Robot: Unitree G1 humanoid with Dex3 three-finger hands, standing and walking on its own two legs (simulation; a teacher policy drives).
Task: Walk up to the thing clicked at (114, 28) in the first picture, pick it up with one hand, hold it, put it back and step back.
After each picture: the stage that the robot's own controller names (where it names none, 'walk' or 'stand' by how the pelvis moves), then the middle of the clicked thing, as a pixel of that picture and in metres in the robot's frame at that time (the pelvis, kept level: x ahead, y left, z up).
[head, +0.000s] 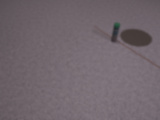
stand; (115, 32) +1.50 -0.41 -0.65
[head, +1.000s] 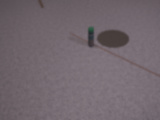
walk; (91, 37) +1.42 -0.01 -0.63
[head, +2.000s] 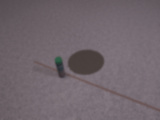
walk; (60, 67) +0.94 +0.28 -0.65
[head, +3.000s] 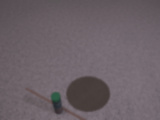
walk; (57, 103) +0.57 +0.20 -0.63
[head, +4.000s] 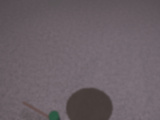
stand; out of the picture +0.42 +0.21 -0.64
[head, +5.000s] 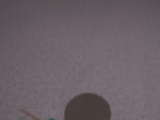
stand; out of the picture +0.40 +0.22 -0.66
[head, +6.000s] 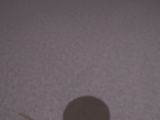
stand; out of the picture +0.38 +0.24 -0.66
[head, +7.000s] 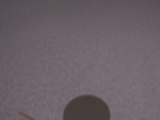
stand; out of the picture +0.37 +0.23 -0.66
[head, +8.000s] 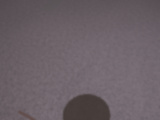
go down; out of the picture +0.37 +0.23 -0.66
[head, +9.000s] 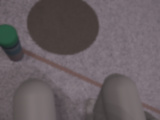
go down; (11, 46) +0.47 +0.24 -0.25
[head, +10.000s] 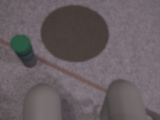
approach; (26, 53) +0.47 +0.23 -0.27
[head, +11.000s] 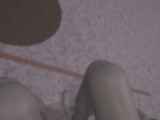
close in; out of the picture +0.45 +0.28 -0.16
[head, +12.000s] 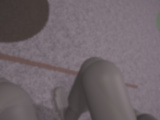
close; out of the picture +0.45 +0.29 -0.16
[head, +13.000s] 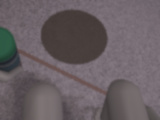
lift; (6, 58) +0.37 +0.25 -0.02
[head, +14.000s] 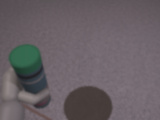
hold; (34, 82) +0.31 +0.16 +0.09
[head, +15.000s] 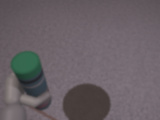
hold; (35, 85) +0.32 +0.17 +0.05
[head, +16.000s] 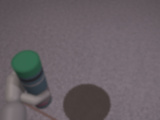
hold; (35, 84) +0.32 +0.17 +0.05
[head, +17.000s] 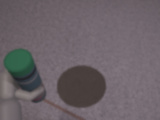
crouch; (29, 80) +0.35 +0.18 +0.00
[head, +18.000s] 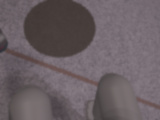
lower; out of the picture +0.49 +0.24 -0.03
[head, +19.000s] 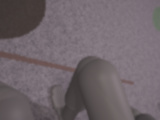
lower; out of the picture +0.46 +0.29 -0.17
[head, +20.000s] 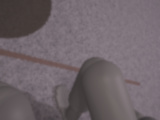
lower; out of the picture +0.45 +0.30 -0.17
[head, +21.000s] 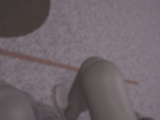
lower; out of the picture +0.45 +0.30 -0.17
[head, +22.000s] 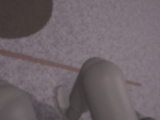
lower; out of the picture +0.44 +0.29 -0.16
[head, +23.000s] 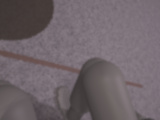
open; out of the picture +0.45 +0.29 -0.17
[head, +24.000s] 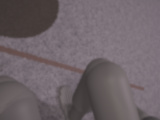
rise; out of the picture +0.45 +0.29 -0.17
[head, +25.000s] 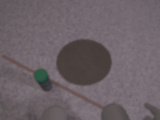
walk; (44, 81) +0.45 +0.21 -0.44
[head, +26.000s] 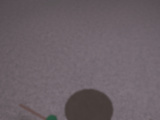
stand; out of the picture +0.40 +0.20 -0.60
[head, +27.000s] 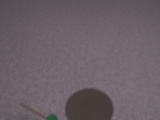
stand; out of the picture +0.40 +0.20 -0.60
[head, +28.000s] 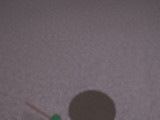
stand; out of the picture +0.40 +0.19 -0.63
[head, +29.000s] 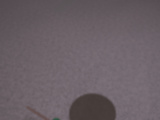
stand; out of the picture +0.40 +0.21 -0.66
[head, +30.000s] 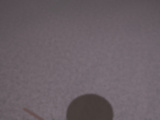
stand; out of the picture +0.39 +0.22 -0.66
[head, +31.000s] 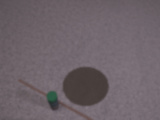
walk; (53, 101) +0.45 +0.17 -0.63
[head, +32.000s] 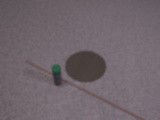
walk; (57, 75) +0.70 +0.18 -0.64
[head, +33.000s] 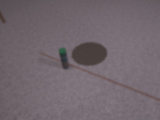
stand; (64, 59) +1.03 +0.26 -0.64
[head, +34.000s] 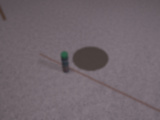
stand; (65, 62) +0.99 +0.19 -0.65
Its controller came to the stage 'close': yes
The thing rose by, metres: 0.69
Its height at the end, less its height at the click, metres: +0.00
